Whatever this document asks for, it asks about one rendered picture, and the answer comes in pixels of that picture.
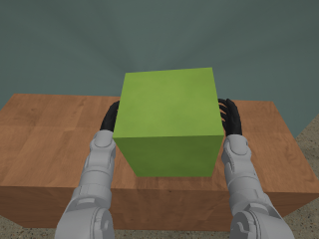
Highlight robot right hand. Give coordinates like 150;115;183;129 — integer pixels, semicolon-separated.
217;99;242;136

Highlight pedestal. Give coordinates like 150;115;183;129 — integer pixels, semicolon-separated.
0;93;319;232

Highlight right robot upper arm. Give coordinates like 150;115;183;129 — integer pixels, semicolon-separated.
228;209;294;239

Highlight left robot upper arm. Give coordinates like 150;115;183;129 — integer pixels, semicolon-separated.
55;206;115;239

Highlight robot left hand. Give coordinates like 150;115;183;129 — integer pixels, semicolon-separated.
100;101;120;132

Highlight right robot forearm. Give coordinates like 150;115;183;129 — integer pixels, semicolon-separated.
221;134;294;237

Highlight left robot forearm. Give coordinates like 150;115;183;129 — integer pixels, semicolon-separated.
54;129;116;239

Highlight carton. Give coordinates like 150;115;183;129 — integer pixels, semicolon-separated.
113;67;224;177

